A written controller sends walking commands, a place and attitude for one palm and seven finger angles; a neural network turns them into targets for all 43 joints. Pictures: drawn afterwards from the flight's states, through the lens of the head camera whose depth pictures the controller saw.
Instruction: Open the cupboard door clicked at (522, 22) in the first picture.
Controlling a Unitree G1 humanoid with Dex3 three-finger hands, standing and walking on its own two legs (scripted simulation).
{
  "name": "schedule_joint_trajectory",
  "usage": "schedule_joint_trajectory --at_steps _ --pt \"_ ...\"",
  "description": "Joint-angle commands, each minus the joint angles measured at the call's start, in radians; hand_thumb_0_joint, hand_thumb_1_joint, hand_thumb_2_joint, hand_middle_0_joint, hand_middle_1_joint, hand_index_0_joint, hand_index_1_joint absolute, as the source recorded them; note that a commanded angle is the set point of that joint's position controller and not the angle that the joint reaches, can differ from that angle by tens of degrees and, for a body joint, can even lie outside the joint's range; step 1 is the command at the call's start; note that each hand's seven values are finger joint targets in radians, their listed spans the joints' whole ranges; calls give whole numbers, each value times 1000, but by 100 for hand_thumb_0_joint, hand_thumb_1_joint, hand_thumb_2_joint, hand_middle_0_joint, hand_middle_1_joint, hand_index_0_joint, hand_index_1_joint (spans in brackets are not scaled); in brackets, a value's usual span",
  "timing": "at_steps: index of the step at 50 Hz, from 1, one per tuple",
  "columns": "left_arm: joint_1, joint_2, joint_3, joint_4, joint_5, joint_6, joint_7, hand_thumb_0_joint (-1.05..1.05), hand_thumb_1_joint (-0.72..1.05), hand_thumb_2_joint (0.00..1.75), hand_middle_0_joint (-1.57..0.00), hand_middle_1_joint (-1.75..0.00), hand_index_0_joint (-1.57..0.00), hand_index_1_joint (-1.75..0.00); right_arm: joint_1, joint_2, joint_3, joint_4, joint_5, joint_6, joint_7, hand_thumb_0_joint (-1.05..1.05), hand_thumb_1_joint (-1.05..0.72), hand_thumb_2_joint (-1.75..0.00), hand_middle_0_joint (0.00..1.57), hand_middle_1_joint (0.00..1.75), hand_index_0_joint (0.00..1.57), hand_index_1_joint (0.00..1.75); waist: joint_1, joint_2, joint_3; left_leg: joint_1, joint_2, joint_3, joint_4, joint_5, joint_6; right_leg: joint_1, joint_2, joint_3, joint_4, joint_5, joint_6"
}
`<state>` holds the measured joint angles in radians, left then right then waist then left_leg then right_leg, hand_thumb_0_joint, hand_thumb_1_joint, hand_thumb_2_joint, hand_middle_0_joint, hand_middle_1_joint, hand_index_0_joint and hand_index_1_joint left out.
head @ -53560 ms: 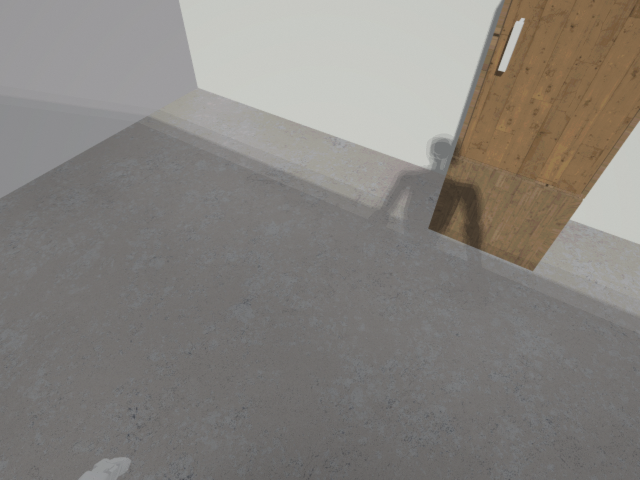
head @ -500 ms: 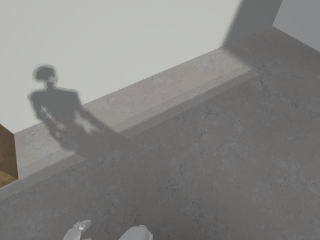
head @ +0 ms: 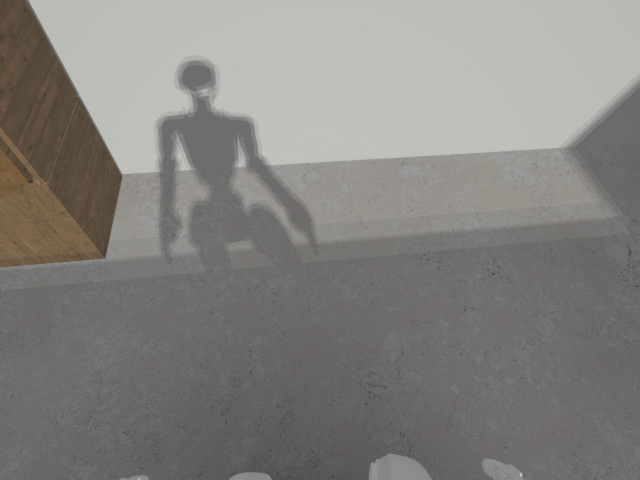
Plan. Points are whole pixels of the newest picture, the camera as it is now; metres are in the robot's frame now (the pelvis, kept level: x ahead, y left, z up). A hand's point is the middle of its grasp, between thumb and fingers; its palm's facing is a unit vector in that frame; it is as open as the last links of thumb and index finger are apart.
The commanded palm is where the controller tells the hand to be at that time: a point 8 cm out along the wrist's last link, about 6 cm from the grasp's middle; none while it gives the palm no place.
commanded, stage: turn to face it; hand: left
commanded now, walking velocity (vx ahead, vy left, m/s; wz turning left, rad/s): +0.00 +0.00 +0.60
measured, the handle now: out of the picture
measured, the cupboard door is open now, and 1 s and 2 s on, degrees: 38 38 38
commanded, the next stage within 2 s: take the last steps up to it in 1.26 s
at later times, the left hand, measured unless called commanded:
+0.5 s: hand out of the picture +0.05 +0.14 -0.15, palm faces +0.32 -0.91 -0.26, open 7.3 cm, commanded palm none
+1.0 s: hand out of the picture +0.04 +0.19 -0.15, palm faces +0.57 -0.78 -0.28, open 7.4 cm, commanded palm none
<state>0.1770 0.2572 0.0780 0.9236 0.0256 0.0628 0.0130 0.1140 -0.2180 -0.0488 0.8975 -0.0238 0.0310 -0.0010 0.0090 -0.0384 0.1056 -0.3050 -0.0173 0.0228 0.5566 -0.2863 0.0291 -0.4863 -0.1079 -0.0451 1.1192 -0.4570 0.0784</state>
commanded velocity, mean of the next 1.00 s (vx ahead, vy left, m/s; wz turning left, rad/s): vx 0.00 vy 0.00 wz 0.58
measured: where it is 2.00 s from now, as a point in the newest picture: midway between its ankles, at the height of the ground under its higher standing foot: outside the picture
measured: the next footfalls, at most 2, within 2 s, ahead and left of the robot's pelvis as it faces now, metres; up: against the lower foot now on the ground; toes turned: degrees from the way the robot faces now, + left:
right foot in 0.24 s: +0.06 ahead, -0.15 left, +0.00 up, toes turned +5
left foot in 0.66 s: +0.03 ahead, +0.08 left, +0.00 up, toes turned +31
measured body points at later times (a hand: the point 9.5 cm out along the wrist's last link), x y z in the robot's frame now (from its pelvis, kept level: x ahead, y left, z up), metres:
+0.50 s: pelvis +0.03 -0.06 +0.01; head +0.09 -0.06 +0.45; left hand +0.03 +0.19 -0.13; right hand +0.18 -0.28 -0.15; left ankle -0.03 +0.08 -0.66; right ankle +0.02 -0.15 -0.73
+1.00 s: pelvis +0.06 -0.05 +0.00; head +0.11 -0.02 +0.45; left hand +0.01 +0.23 -0.13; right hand +0.27 -0.21 -0.15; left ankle -0.01 +0.06 -0.73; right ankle +0.14 -0.16 -0.71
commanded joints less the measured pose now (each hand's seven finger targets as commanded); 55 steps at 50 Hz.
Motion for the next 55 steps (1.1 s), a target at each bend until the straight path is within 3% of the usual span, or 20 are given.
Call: schedule_joint_trajectory --at_steps 1,6,10,12,13,17,27,30,31,32,33,34,36,39,49,50,51,52,53,55 --pt "-15 56 11 -105 -8 -32 -3 0 90 90 -20 -30 -20 -30 61 -207 -55 -45 0 -19 -15 0 -90 -90 20 30 20 30 -30 136 -163 183 239 -253 -187 465 137 -51 19 34 -76 45 13" --pt "-40 47 5 -129 -12 -38 -1 0 90 90 -20 -30 -20 -30 55 -212 -65 -46 -5 -8 -9 0 -90 -90 20 30 20 30 -34 214 -167 136 211 -303 -151 450 132 73 70 10 -315 26 8" --pt "75 76 17 -106 -15 -61 6 0 90 90 -20 -30 -20 -30 0 -188 -69 -67 8 -1 -6 0 -90 -90 20 30 20 30 31 169 -195 -33 135 -303 -29 345 56 382 74 10 -683 259 -8" --pt "128 229 46 -101 7 -77 21 0 90 90 -20 -30 -20 -30 9 -93 -58 -102 20 -5 3 0 -90 -90 20 30 20 30 62 -290 -219 -308 -80 -52 399 -339 -72 552 -378 413 -815 538 -185" --pt "111 204 33 -100 -2 -75 25 0 90 90 -20 -30 -20 -30 14 -131 -61 -89 12 3 4 0 -90 -90 20 30 20 30 46 -202 -197 -284 -13 -104 588 -347 -61 439 -402 355 -794 561 -243" --pt "-2 86 3 -126 -9 -76 26 0 90 90 -20 -30 -20 -30 31 -96 -52 -32 10 28 21 0 -90 -90 20 30 20 30 -26 -178 -123 -303 38 -52 690 -142 -96 409 -211 49 -742 754 -171" --pt "122 141 31 -74 5 -77 22 0 90 90 -20 -30 -20 -30 -70 -49 -23 -58 14 17 34 0 -90 -90 20 30 20 30 36 -167 -138 -154 33 84 209 -158 -74 507 -268 -85 -651 870 -172" --pt "98 160 38 -74 -2 -75 13 0 90 90 -20 -30 -20 -30 -5 -80 -31 -50 9 9 30 0 -90 -90 20 30 20 30 -11 -140 -151 14 6 117 33 -35 -51 410 -264 -137 -547 825 -132" --pt "75 158 37 -78 -10 -73 9 0 90 90 -20 -30 -20 -30 65 -111 -40 -35 5 3 29 0 -90 -90 20 30 20 30 -61 -79 -182 152 12 96 -78 94 -34 329 -246 -169 -421 752 -96" --pt "62 112 28 -101 -15 -69 2 0 90 90 -20 -30 -20 -30 142 -207 -64 -21 -2 -5 25 0 -90 -90 20 30 20 30 -101 157 -247 323 190 -146 -128 337 44 134 -146 -201 -204 400 -36" --pt "1 43 4 -152 -21 -63 -1 0 90 90 -20 -30 -20 -30 213 -305 -90 -12 -1 -7 12 0 -90 -90 20 30 20 30 -138 373 -262 392 428 -471 -166 781 199 -102 -20 -131 16 -223 12" --pt "-34 76 5 -169 -11 -47 8 0 90 90 -20 -30 -20 -30 228 -303 -81 3 5 -1 5 0 -90 -90 20 30 20 30 -128 245 -278 378 458 -413 -149 761 243 -118 -32 3 79 -225 -9" --pt "-53 66 15 -142 -9 -40 9 0 90 90 -20 -30 -20 -30 119 -244 -70 -31 -1 -10 -13 0 -90 -90 20 30 20 30 -88 255 -201 241 342 -340 -180 488 194 -122 -36 31 80 -96 -6" --pt "3 63 17 -101 -4 -32 -4 0 90 90 -20 -30 -20 -30 39 -199 -48 -50 -3 -19 -17 0 -90 -90 20 30 20 30 -29 166 -147 155 256 -247 -197 446 138 -72 -11 40 39 31 4" --pt "54 46 8 -104 -14 -47 0 0 90 90 -20 -30 -20 -30 -1 -201 -62 -56 -2 -2 -7 0 -90 -90 20 30 20 30 10 198 -157 16 184 -287 -104 356 104 246 93 -20 -494 132 -1" --pt "93 60 12 -95 -14 -57 2 0 90 90 -20 -30 -20 -30 -10 -191 -61 -59 5 -2 -6 0 -90 -90 20 30 20 30 32 174 -175 -33 149 -270 -50 311 68 351 80 -17 -634 237 -5" --pt "126 117 24 -89 -4 -71 9 0 90 90 -20 -30 -20 -30 7 -141 -58 -64 14 -5 -1 0 -90 -90 20 30 20 30 46 14 -201 -144 68 -198 74 144 9 487 -50 107 -756 296 -38" --pt "148 213 44 -90 10 -79 17 0 90 90 -20 -30 -20 -30 17 -75 -47 -88 18 -7 3 0 -90 -90 20 30 20 30 58 -277 -214 -293 -75 -44 336 -267 -62 563 -320 384 -801 492 -153" --pt "149 210 34 -88 0 -78 20 0 90 90 -20 -30 -20 -30 9 -115 -51 -85 13 0 2 0 -90 -90 20 30 20 30 59 -232 -208 -268 -26 -87 550 -367 -55 444 -408 387 -797 573 -240" --pt "37 123 13 -109 -4 -77 23 0 90 90 -20 -30 -20 -30 16 -101 -55 -44 8 17 8 0 -90 -90 20 30 20 30 -1 -181 -128 -279 17 -94 698 -231 -67 350 -282 248 -792 531 -215"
